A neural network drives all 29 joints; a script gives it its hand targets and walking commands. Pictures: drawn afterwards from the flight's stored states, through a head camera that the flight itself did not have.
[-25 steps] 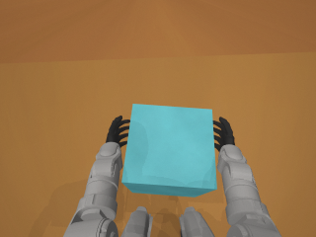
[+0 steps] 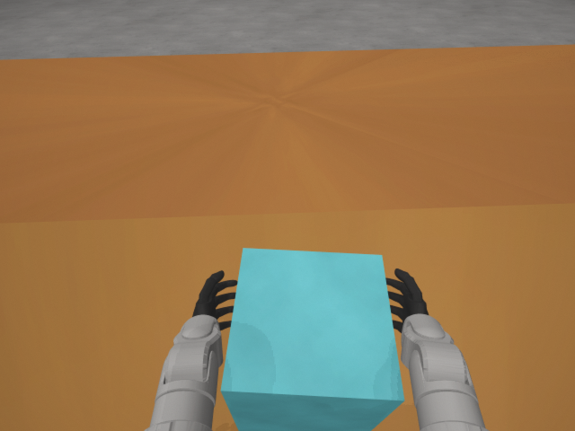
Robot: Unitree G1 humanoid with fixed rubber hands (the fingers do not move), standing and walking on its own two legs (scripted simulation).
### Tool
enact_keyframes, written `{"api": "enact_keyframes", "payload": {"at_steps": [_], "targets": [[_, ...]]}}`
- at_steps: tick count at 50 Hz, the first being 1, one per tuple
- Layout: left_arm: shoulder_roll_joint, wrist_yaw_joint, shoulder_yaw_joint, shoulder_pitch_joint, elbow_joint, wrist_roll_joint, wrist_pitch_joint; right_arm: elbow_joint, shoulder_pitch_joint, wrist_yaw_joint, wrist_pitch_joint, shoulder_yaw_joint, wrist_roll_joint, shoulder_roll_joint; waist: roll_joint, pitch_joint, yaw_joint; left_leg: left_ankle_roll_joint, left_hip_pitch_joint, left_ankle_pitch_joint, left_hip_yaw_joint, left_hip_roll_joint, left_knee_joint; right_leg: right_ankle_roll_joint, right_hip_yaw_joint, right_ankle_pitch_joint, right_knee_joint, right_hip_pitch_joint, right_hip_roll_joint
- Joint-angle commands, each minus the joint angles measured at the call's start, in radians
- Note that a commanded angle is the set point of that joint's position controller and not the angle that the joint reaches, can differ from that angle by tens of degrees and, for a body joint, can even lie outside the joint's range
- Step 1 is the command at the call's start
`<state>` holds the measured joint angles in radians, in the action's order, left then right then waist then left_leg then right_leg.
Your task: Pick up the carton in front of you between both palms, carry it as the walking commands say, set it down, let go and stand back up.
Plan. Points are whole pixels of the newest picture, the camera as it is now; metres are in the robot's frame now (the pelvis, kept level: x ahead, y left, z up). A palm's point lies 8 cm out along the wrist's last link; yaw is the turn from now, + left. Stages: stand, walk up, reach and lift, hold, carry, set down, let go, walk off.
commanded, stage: reach and lift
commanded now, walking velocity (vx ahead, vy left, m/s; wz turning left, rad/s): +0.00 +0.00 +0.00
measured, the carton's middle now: (306, 347) +0.28 +0.00 -0.07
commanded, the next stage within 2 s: hold in 1.04 s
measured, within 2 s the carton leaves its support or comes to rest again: neither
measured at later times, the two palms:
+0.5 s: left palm (202, 318) +0.28 +0.15 +0.03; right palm (418, 316) +0.28 -0.15 +0.04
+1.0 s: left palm (201, 311) +0.28 +0.15 +0.04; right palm (419, 309) +0.29 -0.15 +0.05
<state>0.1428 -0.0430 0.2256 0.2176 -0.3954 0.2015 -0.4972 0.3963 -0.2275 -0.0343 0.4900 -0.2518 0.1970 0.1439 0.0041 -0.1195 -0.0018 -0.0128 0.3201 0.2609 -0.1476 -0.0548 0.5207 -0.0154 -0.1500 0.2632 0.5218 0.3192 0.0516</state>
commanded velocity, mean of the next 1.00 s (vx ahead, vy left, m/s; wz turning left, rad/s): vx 0.00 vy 0.00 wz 0.00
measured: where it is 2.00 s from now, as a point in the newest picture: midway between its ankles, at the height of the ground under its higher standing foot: outside the picture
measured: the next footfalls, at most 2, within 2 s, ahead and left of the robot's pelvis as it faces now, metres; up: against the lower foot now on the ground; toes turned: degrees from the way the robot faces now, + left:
none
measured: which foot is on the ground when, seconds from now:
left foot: down 0.00-1.00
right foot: down 0.00-1.00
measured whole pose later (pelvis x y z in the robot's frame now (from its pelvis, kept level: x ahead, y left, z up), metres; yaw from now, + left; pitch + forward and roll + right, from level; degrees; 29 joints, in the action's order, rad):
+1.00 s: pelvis +0.00 +0.00 +0.01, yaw +0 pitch -5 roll +0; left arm 0.15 0.00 0.21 0.24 -0.28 0.27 -0.69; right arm 0.29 -0.26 0.00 0.68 -0.23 0.27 0.15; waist 0.00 -0.01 0.00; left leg -0.01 0.08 0.20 -0.14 -0.04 0.36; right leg -0.01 -0.14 0.20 0.37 0.08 0.04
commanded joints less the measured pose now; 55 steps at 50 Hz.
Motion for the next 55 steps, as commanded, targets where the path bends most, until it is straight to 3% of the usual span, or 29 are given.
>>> {"api": "enact_keyframes", "payload": {"at_steps": [1,7,18,40,51,55], "targets": [[0.972,0.258,-0.577,0.479,0.040,-0.181,-0.043,0.005,-0.425,0.259,0.058,0.589,-0.164,0.977,-0.004,-0.184,0.000,-0.005,-0.179,-0.265,0.061,-0.038,-0.111,-0.004,0.064,-0.270,-0.108,-0.168,0.040],[0.942,0.281,-0.469,0.540,-0.012,-0.132,-0.091,0.063,-0.486,0.280,0.103,0.482,-0.114,0.961,0.005,-0.039,0.006,0.005,-0.162,-0.084,0.079,-0.034,-0.152,0.005,0.075,-0.093,-0.150,-0.145,0.033],[0.978,0.300,-0.484,0.687,0.000,-0.141,-0.084,0.054,-0.630,0.292,0.096,0.496,-0.125,1.005,0.000,-0.135,0.004,0.006,-0.195,-0.061,0.087,-0.033,-0.140,0.004,0.082,-0.072,-0.142,-0.180,0.031],[0.949,0.284,-0.526,0.532,0.128,-0.168,-0.137,-0.076,-0.478,0.283,0.148,0.536,-0.152,0.961,-0.005,-0.146,0.002,-0.008,-0.298,-0.289,0.076,-0.043,-0.183,-0.009,0.079,-0.291,-0.180,-0.277,0.047],[0.941,0.281,-0.542,0.515,0.176,-0.184,-0.163,-0.120,-0.459,0.281,0.174,0.550,-0.165,0.952,-0.005,-0.126,0.001,-0.011,-0.311,-0.296,0.072,-0.045,-0.194,-0.012,0.076,-0.298,-0.191,-0.288,0.048],[0.948,0.279,-0.599,0.527,0.244,-0.219,-0.181,-0.190,-0.471,0.277,0.193,0.608,-0.199,0.964,-0.004,-0.165,-0.003,-0.013,-0.339,-0.336,0.067,-0.046,-0.196,-0.016,0.074,-0.343,-0.196,-0.321,0.048]]}}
